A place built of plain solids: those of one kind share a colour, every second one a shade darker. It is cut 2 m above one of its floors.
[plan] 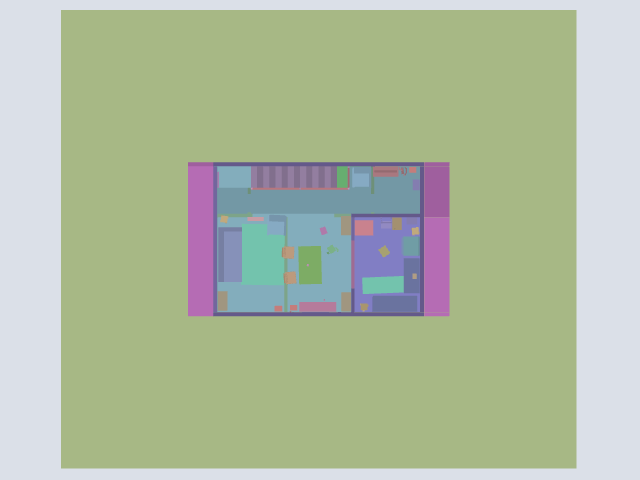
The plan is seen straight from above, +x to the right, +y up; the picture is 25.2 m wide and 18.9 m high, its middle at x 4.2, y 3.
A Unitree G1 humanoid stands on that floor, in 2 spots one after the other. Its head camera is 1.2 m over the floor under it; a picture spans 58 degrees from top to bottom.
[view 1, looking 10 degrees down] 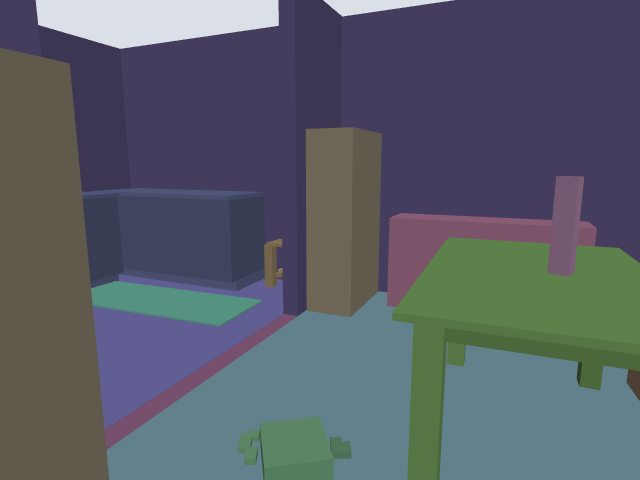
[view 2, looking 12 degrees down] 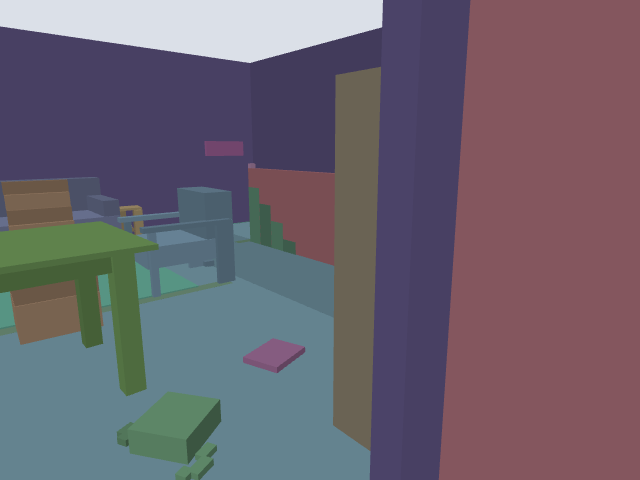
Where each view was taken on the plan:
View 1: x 3.92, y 4.03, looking -66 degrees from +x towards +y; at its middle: flat_shelf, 3.43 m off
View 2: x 6.28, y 2.02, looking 139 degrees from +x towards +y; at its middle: stair_guard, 4.61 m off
